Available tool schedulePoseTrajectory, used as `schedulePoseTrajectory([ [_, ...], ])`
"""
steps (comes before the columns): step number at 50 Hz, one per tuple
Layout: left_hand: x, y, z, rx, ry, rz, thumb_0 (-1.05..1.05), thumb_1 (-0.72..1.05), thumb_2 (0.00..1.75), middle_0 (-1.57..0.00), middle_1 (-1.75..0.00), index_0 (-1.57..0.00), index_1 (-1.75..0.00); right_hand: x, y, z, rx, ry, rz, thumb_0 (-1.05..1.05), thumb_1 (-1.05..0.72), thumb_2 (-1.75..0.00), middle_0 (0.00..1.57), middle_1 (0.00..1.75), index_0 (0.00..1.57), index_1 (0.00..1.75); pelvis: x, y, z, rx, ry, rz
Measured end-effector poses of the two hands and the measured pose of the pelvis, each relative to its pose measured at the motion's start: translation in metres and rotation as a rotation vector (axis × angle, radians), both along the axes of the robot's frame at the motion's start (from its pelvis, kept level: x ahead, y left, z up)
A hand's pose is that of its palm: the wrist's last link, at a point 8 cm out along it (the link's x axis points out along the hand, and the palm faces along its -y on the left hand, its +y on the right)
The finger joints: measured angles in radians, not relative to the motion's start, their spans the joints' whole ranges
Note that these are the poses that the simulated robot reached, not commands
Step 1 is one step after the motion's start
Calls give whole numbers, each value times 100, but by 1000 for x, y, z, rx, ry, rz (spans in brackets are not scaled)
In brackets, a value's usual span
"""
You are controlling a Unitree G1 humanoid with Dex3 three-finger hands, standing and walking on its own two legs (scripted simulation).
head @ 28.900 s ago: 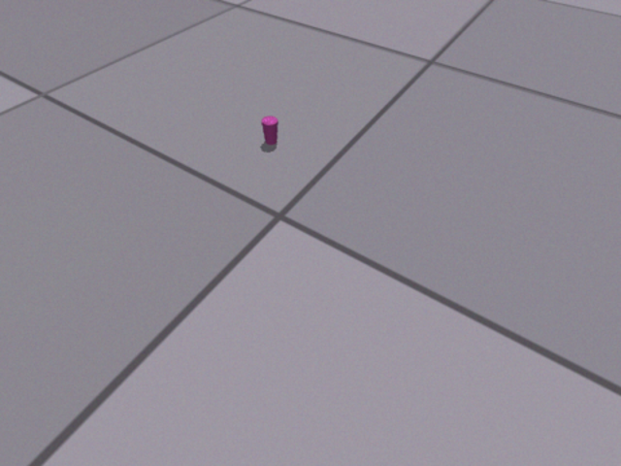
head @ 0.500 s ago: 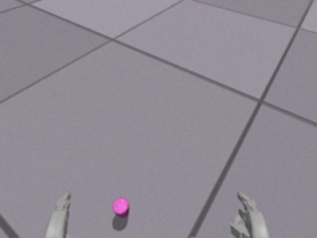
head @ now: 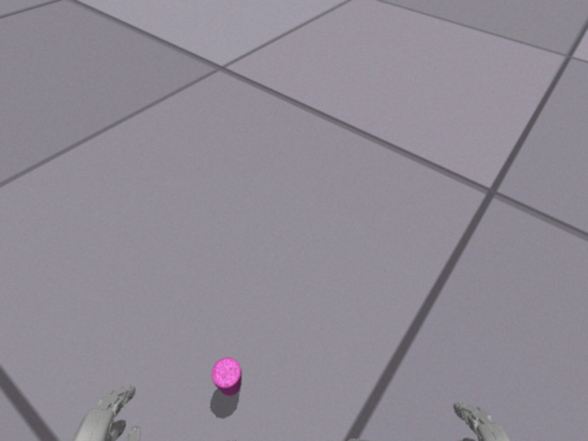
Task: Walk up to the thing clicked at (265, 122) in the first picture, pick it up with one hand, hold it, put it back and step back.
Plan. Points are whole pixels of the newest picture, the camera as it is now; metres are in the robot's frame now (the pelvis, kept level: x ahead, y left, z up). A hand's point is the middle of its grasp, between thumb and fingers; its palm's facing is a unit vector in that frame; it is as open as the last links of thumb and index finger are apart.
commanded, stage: stand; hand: left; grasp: from the side
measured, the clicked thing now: (228, 379) +0.39 +0.18 -0.67
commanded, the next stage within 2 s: step back in 1.96 s
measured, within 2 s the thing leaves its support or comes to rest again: neither
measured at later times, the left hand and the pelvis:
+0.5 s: hand out of the picture +0.04 +0.25 -0.12, palm faces +0.00 -0.94 -0.35, open 7.4 cm; pelvis -0.01 +0.01 +0.04, yaw +1 degrees
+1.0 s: hand out of the picture +0.05 +0.25 -0.12, palm faces -0.01 -0.94 -0.34, open 7.4 cm; pelvis +0.00 +0.00 +0.04, yaw +0 degrees
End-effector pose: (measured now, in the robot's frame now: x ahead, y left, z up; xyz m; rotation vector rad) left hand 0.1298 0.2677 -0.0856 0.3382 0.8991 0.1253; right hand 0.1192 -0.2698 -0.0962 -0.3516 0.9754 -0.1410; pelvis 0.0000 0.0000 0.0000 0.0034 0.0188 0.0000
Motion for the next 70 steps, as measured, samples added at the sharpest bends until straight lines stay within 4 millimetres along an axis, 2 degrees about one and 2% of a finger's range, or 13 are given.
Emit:
schedulePoseTrajectory([
  [6, -39, 21, -7, 19, 153, 72, 1, 87, 89, -20, -30, -20, -30, -30, -14, 3, -19, 114, -55, 1, -90, -89, 20, 30, 20, 30, 3, 3, 13, -5, -29, 3],
  [13, -74, 29, -5, 20, 272, 129, 1, 90, 90, -20, -30, -20, -30, -52, -9, 5, 1, 198, -81, 1, -90, -89, 20, 30, 20, 30, 3, 6, 26, -5, -64, 6],
  [21, -91, 29, 0, 13, 321, 152, 1, 91, 90, -20, -30, -20, -30, -61, 2, 5, 34, 228, -82, 1, -90, -89, 20, 30, 20, 30, -4, 8, 36, -2, -92, 8],
  [27, -96, 30, 4, 17, 333, 157, 0, 91, 90, -20, -30, -20, -30, -65, 0, 6, 44, 238, -86, 1, -90, -89, 20, 30, 20, 30, -8, 6, 39, 0, -96, 10],
  [38, -99, 28, 6, 23, 358, 164, 0, 91, 90, -20, -30, -20, -30, -75, -13, 7, 30, 275, -103, 1, -90, -89, 20, 30, 20, 30, -9, 2, 41, -2, -89, 9],
  [45, -92, 26, 6, 17, 366, 162, 0, 91, 90, -20, -30, -20, -30, -76, -18, 8, 20, 291, -108, 1, -90, -89, 20, 30, 20, 30, -5, 0, 42, -3, -85, 4],
  [62, -58, 21, 9, 9, 330, 140, 0, 91, 90, -20, -30, -20, -30, -52, -20, 12, 20, 256, -103, 1, -90, -89, 20, 30, 20, 30, 6, -1, 44, -2, -77, -6],
  [70, -49, 21, 11, 10, 316, 135, 0, 91, 90, -20, -30, -20, -30, -45, -23, 14, 16, 247, -106, 1, -90, -89, 20, 30, 20, 30, 10, -2, 45, -2, -74, -7],
])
